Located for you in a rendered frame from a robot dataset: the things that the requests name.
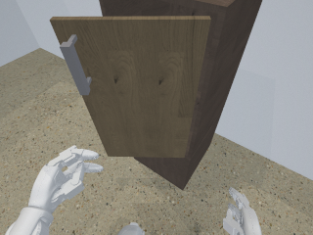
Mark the robot left hand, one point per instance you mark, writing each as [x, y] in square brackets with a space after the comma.
[45, 191]

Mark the left robot forearm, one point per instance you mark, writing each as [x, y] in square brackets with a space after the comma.
[31, 221]

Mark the handle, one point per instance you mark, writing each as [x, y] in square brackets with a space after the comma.
[68, 50]

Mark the robot left thigh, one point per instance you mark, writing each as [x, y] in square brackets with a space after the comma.
[131, 230]

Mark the robot right hand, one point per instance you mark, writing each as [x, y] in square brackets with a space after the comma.
[246, 221]

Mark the cupboard door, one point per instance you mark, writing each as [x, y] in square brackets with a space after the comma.
[145, 73]

